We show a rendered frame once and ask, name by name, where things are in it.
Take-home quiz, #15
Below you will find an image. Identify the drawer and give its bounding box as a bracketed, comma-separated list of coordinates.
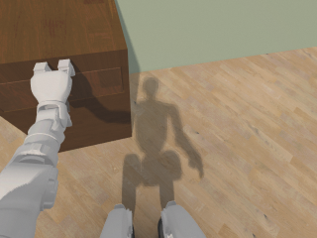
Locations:
[0, 66, 123, 112]

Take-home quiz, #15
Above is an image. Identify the handle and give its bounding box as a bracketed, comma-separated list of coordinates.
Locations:
[65, 99, 70, 112]

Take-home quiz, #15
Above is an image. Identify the cabinet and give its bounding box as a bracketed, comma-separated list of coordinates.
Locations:
[0, 0, 132, 153]

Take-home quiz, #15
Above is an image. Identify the robot left upper arm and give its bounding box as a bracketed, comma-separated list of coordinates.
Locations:
[0, 162, 58, 238]

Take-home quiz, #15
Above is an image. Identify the left robot forearm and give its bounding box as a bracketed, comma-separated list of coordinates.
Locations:
[0, 100, 67, 182]

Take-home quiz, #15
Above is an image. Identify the right robot shin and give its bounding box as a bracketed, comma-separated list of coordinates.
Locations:
[162, 200, 176, 238]

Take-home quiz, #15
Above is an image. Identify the robot left hand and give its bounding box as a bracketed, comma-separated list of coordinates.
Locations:
[30, 59, 75, 127]

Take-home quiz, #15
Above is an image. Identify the left robot thigh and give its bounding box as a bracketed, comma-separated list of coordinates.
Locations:
[99, 208, 133, 238]

